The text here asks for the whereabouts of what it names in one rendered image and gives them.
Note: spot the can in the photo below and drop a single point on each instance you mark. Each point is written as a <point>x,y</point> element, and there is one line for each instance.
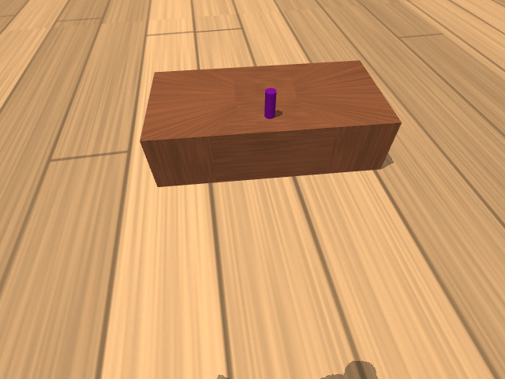
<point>270,100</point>

